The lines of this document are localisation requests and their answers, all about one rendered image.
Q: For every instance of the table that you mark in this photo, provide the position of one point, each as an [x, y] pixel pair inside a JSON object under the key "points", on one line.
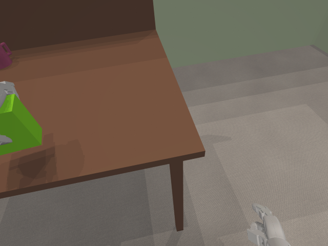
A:
{"points": [[96, 78]]}

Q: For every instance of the left robot hand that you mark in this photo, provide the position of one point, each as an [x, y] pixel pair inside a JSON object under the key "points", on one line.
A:
{"points": [[6, 88]]}

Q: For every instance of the right robot hand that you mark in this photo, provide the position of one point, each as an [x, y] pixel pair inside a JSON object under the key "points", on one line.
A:
{"points": [[259, 233]]}

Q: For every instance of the sponge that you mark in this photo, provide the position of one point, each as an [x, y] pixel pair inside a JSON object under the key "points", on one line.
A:
{"points": [[18, 124]]}

